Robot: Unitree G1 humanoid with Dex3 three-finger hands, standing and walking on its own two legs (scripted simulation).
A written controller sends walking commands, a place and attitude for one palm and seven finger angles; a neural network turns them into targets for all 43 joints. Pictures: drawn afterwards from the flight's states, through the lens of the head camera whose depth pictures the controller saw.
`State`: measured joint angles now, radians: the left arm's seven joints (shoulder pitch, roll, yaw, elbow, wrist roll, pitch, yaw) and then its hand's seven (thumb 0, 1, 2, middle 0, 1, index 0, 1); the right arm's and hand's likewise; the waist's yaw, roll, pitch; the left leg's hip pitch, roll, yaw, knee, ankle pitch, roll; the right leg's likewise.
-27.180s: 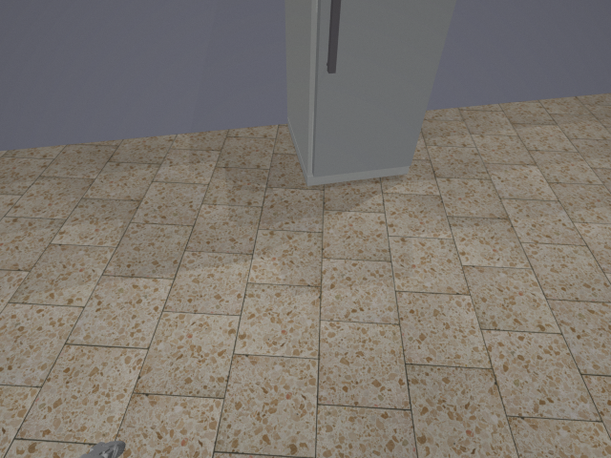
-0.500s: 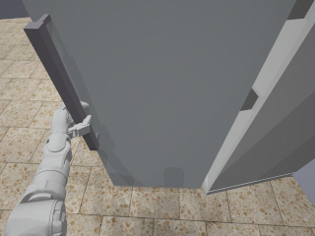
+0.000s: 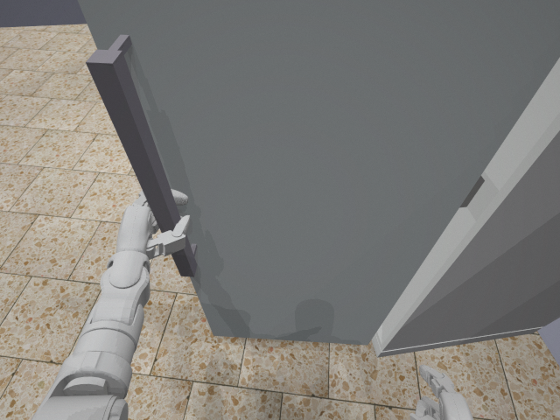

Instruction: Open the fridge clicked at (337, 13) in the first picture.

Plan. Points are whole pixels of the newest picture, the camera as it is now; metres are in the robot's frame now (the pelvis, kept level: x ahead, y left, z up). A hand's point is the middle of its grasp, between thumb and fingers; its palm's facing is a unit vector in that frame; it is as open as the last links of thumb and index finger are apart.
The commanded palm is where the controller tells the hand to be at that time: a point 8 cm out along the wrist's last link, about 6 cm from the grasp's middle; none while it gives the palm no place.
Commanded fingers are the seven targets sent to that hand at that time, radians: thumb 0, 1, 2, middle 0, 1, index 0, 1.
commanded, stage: loosen the grip on the handle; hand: left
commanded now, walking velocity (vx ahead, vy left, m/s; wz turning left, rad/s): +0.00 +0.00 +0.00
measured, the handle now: (165, 187) +0.42 +0.21 +0.09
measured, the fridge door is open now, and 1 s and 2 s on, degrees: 78 78 78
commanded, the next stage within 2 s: slip the hand off the handle in 0.54 s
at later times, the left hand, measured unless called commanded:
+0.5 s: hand (171, 239) +0.37 +0.20 +0.02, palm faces +0.16 -0.97 -0.20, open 13.5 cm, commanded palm +0.34 +0.25 +0.04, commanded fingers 0.00 -0.55 0.20 -0.25 -1.15 -0.25 -1.15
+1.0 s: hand (140, 236) +0.37 +0.25 +0.02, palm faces +0.19 -0.96 -0.20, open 14.6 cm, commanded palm +0.34 +0.29 +0.03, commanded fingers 0.00 -0.55 0.20 -0.25 -1.15 -0.25 -1.15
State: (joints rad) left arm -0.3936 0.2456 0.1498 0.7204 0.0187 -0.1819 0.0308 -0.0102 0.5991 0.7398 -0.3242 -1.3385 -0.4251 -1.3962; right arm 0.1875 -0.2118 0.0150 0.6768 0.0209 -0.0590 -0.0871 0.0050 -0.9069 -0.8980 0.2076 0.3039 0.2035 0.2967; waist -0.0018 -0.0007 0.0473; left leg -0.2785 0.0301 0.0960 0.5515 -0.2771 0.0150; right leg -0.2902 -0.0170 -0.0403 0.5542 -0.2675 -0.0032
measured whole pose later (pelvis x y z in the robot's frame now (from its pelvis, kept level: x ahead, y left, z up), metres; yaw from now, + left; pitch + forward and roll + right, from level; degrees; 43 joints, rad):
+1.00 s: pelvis +0.00 +0.01 -0.03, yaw +1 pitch +10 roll -2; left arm -0.38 0.35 0.24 0.73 -0.04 -0.24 -0.05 -0.01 -0.55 0.20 -0.25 -1.15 -0.26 -1.16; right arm 0.29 -0.26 0.00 0.64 0.03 -0.07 -0.03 0.00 -0.91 -0.90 0.21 0.30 0.20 0.30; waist -0.02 0.01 -0.09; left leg -0.59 0.01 0.04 0.81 -0.38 0.03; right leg -0.57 -0.02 -0.06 0.76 -0.35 0.01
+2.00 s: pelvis +0.00 +0.01 -0.03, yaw +2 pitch +7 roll -2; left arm 0.12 0.36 0.31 0.29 -0.17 -0.21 -0.19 -0.01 -0.55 0.20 -0.25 -1.15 -0.25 -1.15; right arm 0.26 -0.26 0.03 0.58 0.04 -0.17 -0.07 0.01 -0.91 -0.90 0.21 0.30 0.20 0.30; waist 0.02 0.03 -0.09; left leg -0.58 0.01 0.01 0.85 -0.40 0.03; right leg -0.54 -0.02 -0.08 0.79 -0.38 0.00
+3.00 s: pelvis +0.01 +0.01 +0.00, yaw +2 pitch -3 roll -1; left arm 0.37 0.35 0.32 -0.25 -0.08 -0.03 0.12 0.00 0.15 0.54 -0.23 -0.73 -0.23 -0.73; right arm 0.23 -0.23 0.05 0.66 0.01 -0.19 -0.10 0.01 -0.90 -0.90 0.21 0.30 0.20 0.30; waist 0.08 0.05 0.00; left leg -0.19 -0.01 0.03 0.53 -0.29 0.04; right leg -0.17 -0.03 -0.06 0.50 -0.27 0.01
